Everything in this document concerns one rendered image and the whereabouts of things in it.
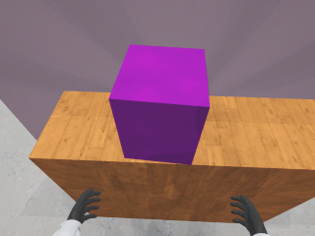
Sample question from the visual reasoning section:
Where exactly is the carton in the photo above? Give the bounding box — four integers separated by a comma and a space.
109, 44, 211, 165

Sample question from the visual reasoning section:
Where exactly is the robot left hand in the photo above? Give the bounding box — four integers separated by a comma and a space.
67, 188, 101, 224

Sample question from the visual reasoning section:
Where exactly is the robot right hand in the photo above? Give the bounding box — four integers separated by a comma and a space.
230, 195, 268, 236

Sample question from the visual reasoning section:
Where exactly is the pedestal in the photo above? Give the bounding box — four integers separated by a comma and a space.
29, 90, 315, 223

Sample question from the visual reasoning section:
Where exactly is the robot left forearm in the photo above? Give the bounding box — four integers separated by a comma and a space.
52, 219, 82, 236

